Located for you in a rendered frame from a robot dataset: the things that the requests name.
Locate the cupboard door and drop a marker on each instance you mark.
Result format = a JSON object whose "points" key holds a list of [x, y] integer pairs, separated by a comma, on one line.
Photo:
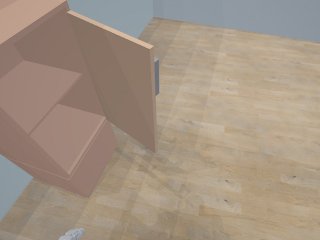
{"points": [[122, 69]]}

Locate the robot left hand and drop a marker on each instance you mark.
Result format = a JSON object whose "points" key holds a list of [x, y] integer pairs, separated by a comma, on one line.
{"points": [[73, 234]]}

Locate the handle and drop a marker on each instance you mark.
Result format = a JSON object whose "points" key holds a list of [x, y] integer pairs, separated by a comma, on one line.
{"points": [[156, 68]]}

